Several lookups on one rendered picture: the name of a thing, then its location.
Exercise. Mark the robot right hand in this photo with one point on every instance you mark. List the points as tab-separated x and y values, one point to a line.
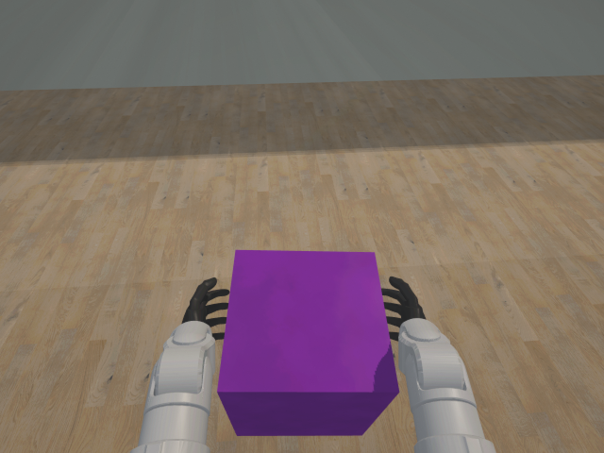
409	307

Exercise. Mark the left robot forearm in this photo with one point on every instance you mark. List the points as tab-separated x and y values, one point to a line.
177	407

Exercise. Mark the right robot forearm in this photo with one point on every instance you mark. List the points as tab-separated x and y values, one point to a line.
442	402

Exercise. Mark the robot left hand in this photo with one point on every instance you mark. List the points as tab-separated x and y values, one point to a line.
197	311

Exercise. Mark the carton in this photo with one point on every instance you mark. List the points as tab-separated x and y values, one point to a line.
307	349

